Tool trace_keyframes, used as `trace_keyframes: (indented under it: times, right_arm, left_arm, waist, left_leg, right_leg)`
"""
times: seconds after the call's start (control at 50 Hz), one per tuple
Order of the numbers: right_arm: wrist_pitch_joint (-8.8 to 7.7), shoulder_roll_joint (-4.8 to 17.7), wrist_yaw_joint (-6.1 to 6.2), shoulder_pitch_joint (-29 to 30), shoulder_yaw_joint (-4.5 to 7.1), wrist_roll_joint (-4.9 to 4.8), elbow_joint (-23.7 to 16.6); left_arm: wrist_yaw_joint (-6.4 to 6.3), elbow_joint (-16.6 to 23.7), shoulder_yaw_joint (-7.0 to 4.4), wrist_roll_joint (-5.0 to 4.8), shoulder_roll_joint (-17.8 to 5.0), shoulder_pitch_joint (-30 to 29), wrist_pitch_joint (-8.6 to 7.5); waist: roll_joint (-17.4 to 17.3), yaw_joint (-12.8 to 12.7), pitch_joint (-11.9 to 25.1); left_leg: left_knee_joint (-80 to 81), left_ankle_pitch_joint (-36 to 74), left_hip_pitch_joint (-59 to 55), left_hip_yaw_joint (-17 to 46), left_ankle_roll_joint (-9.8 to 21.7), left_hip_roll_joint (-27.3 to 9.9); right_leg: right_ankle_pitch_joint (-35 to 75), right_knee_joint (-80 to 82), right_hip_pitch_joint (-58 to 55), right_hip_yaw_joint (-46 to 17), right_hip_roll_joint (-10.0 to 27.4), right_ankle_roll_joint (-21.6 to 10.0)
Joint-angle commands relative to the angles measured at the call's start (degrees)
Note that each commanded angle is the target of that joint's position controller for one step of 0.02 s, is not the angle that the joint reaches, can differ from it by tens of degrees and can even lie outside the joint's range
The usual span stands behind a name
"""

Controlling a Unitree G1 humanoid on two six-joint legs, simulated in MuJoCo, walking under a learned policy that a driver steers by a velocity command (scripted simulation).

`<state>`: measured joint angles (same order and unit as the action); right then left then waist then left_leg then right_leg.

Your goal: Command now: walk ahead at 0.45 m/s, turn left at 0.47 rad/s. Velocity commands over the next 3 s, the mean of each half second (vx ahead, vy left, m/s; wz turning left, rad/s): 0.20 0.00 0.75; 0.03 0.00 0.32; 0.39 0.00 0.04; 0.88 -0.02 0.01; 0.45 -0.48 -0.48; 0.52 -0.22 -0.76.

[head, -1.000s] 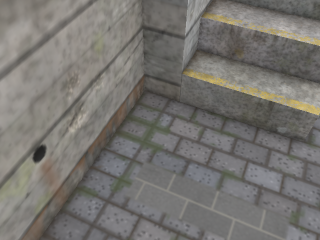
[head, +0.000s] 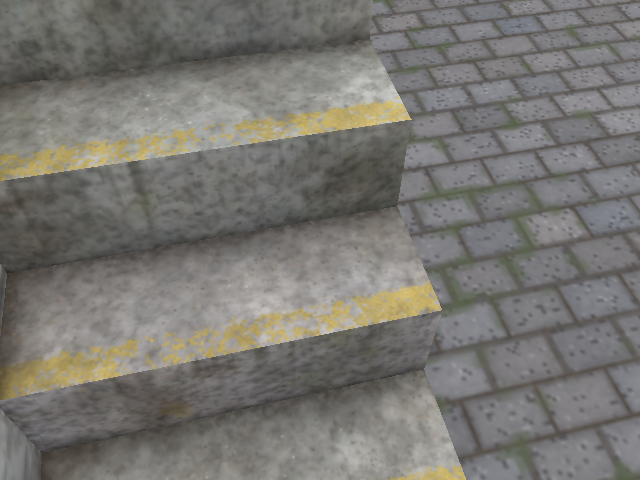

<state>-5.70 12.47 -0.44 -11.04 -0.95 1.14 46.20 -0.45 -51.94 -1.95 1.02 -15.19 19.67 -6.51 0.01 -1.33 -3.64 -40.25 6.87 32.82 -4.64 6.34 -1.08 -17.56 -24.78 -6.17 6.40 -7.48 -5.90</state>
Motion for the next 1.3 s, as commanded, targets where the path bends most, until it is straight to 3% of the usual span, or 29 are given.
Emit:
trace_keyframes:
  times: [0.02,0.04,0.06,0.08,0.14,0.2,0.22,0.26,0.34,0.4,0.44,0.48,0.5,0.52,0.54,0.58,0.6,0.7,0.9,1.02,1.06,1.1,1.12,1.14,1.18,1.22,1.24,1.26,1.3]
  right_arm:
    - [-0.06,9.6,2.03,-37.5,4.50,0.89,10.3]
    - [0.19,14.0,2.47,-30.6,5.23,0.55,10.3]
    - [0.28,13.7,2.17,-28.0,5.97,-0.03,8.0]
    - [0.80,10.3,2.71,-24.1,5.59,0.25,6.0]
    - [2.08,8.4,3.51,-16.2,5.13,-0.85,2.4]
    - [2.47,10.0,2.87,-15.1,5.94,0.60,1.3]
    - [2.88,10.1,3.04,-15.4,6.08,0.99,1.2]
    - [2.94,12.2,3.62,-20.2,7.38,1.50,1.3]
    - [1.99,10.2,5.66,-31.9,8.28,1.73,4.3]
    - [4.29,10.9,5.16,-26.5,8.72,1.04,4.5]
    - [6.32,12.8,4.79,-13.3,9.21,0.27,-1.4]
    - [3.46,19.1,2.13,-4.1,11.25,-2.48,-6.0]
    - [1.83,17.9,0.63,3.2,11.25,-3.59,-8.5]
    - [2.42,8.1,-0.46,0.9,9.15,-2.67,-14.9]
    - [2.89,5.2,-1.02,-9.1,8.95,3.20,-12.1]
    - [6.85,2.6,1.54,-10.9,7.80,3.65,-12.4]
    - [8.33,2.4,2.57,-9.9,7.09,4.12,-12.5]
    - [9.38,-0.9,2.79,-3.2,4.06,0.92,-14.1]
    - [11.75,2.7,3.78,3.8,4.97,1.47,-18.2]
    - [11.94,1.8,2.13,-5.0,3.74,-0.82,-14.8]
    - [10.90,-0.3,2.91,-10.4,3.02,-1.35,-11.2]
    - [9.32,-1.5,2.92,-13.6,2.23,-2.76,-6.1]
    - [7.95,-2.6,2.08,-12.0,0.24,0.24,-5.9]
    - [6.12,3.0,1.27,-10.2,-1.06,2.48,-7.9]
    - [6.38,10.2,1.63,-14.5,3.04,2.77,-7.6]
    - [7.01,1.1,2.60,-17.0,1.28,3.02,-5.6]
    - [5.99,13.0,5.54,-15.0,5.58,0.94,-7.5]
    - [4.50,11.5,6.45,-11.3,5.25,-0.32,-7.0]
    - [3.59,5.8,6.34,-14.4,3.80,0.35,-3.0]
  left_arm:
    - [-0.99,8.5,-1.67,-1.61,-8.3,-21.2,-0.32]
    - [-0.68,12.7,0.10,-0.64,-2.0,-11.9,-0.86]
    - [-0.72,14.2,0.81,0.12,-1.9,-7.1,-0.64]
    - [-0.82,15.7,1.16,0.73,-1.7,-9.9,-0.37]
    - [0.88,20.8,1.76,3.60,-0.5,-14.0,2.36]
    - [0.33,25.5,2.50,2.64,-0.7,-18.3,4.03]
    - [-0.23,25.7,3.01,1.71,0.5,-18.7,4.13]
    - [-1.89,30.1,2.83,1.88,1.6,-27.2,4.74]
    - [-1.48,40.2,4.50,3.95,6.8,-49.7,3.73]
    - [-0.74,44.2,5.55,2.99,8.1,-48.0,5.43]
    - [-0.93,42.8,6.55,-0.63,11.1,-37.7,7.05]
    - [-1.75,31.0,1.45,-1.05,3.8,-8.5,7.63]
    - [-2.13,27.2,-0.93,0.98,-1.4,1.6,7.06]
    - [-2.80,28.0,-3.86,2.59,-12.5,-5.8,7.15]
    - [-3.82,30.4,-2.89,-0.36,-7.2,-17.4,8.16]
    - [-4.11,27.5,0.37,0.67,5.0,-30.1,8.84]
    - [-4.18,25.1,1.17,0.14,8.6,-31.0,8.76]
    - [-2.06,16.0,0.23,2.25,4.5,-16.7,5.81]
    - [-4.17,19.7,-1.75,2.34,-1.8,-12.8,4.14]
    - [-4.63,21.7,-1.77,4.06,-1.3,-16.7,6.18]
    - [-5.44,21.0,-1.89,2.70,1.4,-13.7,8.47]
    - [-6.38,18.8,-1.98,3.39,6.3,-7.2,10.25]
    - [-5.64,17.8,-1.96,1.35,9.5,-9.3,11.67]
    - [-4.98,17.3,-2.29,-1.81,13.3,-6.6,12.38]
    - [-5.51,22.4,-1.08,0.68,12.3,-14.1,10.12]
    - [-2.53,23.8,0.67,4.45,9.9,-22.1,6.85]
    - [-0.82,30.4,1.25,3.73,10.0,-24.0,7.20]
    - [0.29,32.7,-0.16,3.76,2.8,-31.2,7.32]
    - [1.05,28.5,-0.16,3.77,5.0,-27.6,7.48]
  waist:
    - [-11.7,24.4,8.6]
    - [-21.9,8.5,6.6]
    - [-8.8,7.0,15.5]
    - [0.1,5.5,14.6]
    - [4.3,0.3,10.1]
    - [3.9,-0.3,5.1]
    - [-1.2,1.0,7.7]
    - [-8.2,7.3,11.1]
    - [-2.5,16.1,5.2]
    - [-1.7,10.8,9.5]
    - [-7.7,3.3,12.9]
    - [-11.6,-8.5,28.4]
    - [-2.3,-15.3,33.0]
    - [34.0,-9.5,37.5]
    - [28.9,-1.9,35.5]
    - [13.4,9.6,12.4]
    - [8.6,10.4,6.5]
    - [3.5,6.8,4.5]
    - [6.9,1.3,8.0]
    - [13.2,3.3,7.4]
    - [12.2,2.8,8.8]
    - [-3.2,1.3,6.3]
    - [-12.7,2.8,6.0]
    - [-19.1,-1.4,6.7]
    - [-16.1,-1.8,0.1]
    - [-6.4,1.8,-0.6]
    - [-22.2,0.2,1.4]
    - [-12.4,1.3,-5.4]
    - [-2.8,2.2,-6.7]
  left_leg:
    - [27.4,30.5,-40.7,0.3,6.9,1.3]
    - [10.9,76.9,-53.5,19.4,12.9,-10.9]
    - [12.5,69.1,-59.4,27.5,17.6,-17.1]
    - [14.7,52.8,-55.2,27.6,16.1,-15.1]
    - [19.1,34.9,-32.1,25.6,13.6,-10.7]
    - [19.6,38.5,-15.0,21.5,10.9,-4.6]
    - [19.5,40.5,-17.4,21.7,10.7,-4.0]
    - [18.7,42.3,-36.2,33.3,14.6,-11.0]
    - [17.1,20.4,-57.4,38.5,12.6,-12.6]
    - [25.5,15.0,-38.0,32.2,6.8,-5.8]
    - [36.7,29.9,-12.9,26.4,3.7,-5.1]
    - [20.2,69.6,-16.6,19.7,-1.1,-3.6]
    - [1.0,41.7,-10.5,19.8,-2.9,0.3]
    - [-34.5,-29.5,-1.1,15.3,-8.0,15.4]
    - [-58.3,-32.7,-1.6,21.0,-7.4,11.7]
    - [-58.5,-25.2,5.8,16.3,-7.9,6.8]
    - [-58.1,-19.8,7.9,13.8,-8.3,5.9]
    - [-62.7,-13.6,11.4,10.7,-8.3,10.1]
    - [-60.7,-13.0,11.3,12.3,-9.7,7.8]
    - [-5.0,-8.9,-12.5,4.0,-5.6,-1.2]
    - [20.9,15.1,-28.2,-2.3,-5.0,-2.8]
    - [41.0,32.0,-34.7,-0.1,-5.9,-5.3]
    - [37.4,38.3,-35.1,0.5,-5.6,-6.7]
    - [14.6,68.0,-30.8,6.6,-7.3,-10.8]
    - [13.6,34.2,-31.3,10.5,2.2,-16.1]
    - [11.8,0.8,-37.1,9.4,-0.1,-10.2]
    - [32.8,-40.3,-35.5,35.7,8.6,-28.1]
    - [41.0,-63.1,-31.3,42.2,11.6,-30.3]
    - [34.9,-51.3,-31.9,29.3,7.6,-22.1]
  right_leg:
    - [22.6,-65.3,25.9,5.2,-1.4,8.0]
    - [-13.9,-79.7,52.1,-5.0,-4.7,10.9]
    - [-10.5,-82.9,58.2,-12.3,-0.5,10.1]
    - [-6.6,-82.0,59.4,-13.4,1.5,9.2]
    - [-6.5,-78.7,56.6,-12.1,4.1,8.2]
    - [-3.9,-62.9,50.1,-6.4,4.2,10.0]
    - [-4.5,-64.5,50.8,-4.8,3.8,10.0]
    - [-13.0,-89.6,73.6,-8.4,5.7,8.5]
    - [-30.7,-104.6,108.6,-15.3,8.1,5.5]
    - [-16.4,-79.6,82.7,-9.5,9.9,5.2]
    - [-12.7,-54.3,38.8,-4.2,7.7,4.0]
    - [-6.1,-47.5,11.4,-5.3,4.6,2.1]
    - [0.6,-31.8,3.9,-17.6,8.6,-0.7]
    - [15.2,-5.0,10.4,-54.4,33.4,-10.0]
    - [11.4,-1.7,22.4,-62.9,31.3,-12.3]
    - [-16.5,-5.4,40.4,-44.9,25.6,-6.2]
    - [-20.9,-10.5,44.0,-37.3,22.7,-4.1]
    - [-0.4,-16.5,41.6,-18.9,18.8,-5.7]
    - [-12.3,-11.5,32.3,-26.9,27.6,-9.3]
    - [-0.2,-22.1,35.8,-13.9,22.2,-4.3]
    - [9.0,-28.2,37.2,-12.2,19.8,-2.0]
    - [5.7,-47.5,36.3,-5.4,11.9,-0.3]
    - [-21.9,-73.5,44.2,-3.6,7.6,0.8]
    - [-29.6,-105.0,57.6,-7.7,1.5,5.5]
    - [-15.1,-119.5,81.2,-9.4,-0.3,5.6]
    - [-6.6,-115.7,94.3,-10.5,0.5,3.5]
    - [-3.7,-113.1,97.0,-10.6,9.0,5.3]
    - [-1.0,-110.8,98.6,-15.5,12.0,6.5]
    - [1.8,-113.5,97.8,-15.3,6.7,4.9]
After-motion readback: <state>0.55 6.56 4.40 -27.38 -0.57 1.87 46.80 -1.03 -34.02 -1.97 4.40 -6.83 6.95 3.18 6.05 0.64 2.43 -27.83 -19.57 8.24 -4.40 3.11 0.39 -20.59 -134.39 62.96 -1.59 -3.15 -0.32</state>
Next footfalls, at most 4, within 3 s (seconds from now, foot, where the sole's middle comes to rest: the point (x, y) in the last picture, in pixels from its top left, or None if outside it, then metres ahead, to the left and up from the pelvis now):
0.02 left None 0.17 0.09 -0.77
0.48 right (406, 447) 0.47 -0.11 -0.57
1.12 left None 0.15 0.05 -0.77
1.66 right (370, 444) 0.47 -0.05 -0.57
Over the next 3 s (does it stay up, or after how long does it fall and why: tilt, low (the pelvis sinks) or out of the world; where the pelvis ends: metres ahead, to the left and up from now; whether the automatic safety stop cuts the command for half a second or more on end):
stays up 0.40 0.04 0.20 its command is cut before an obstacle after 2.0 s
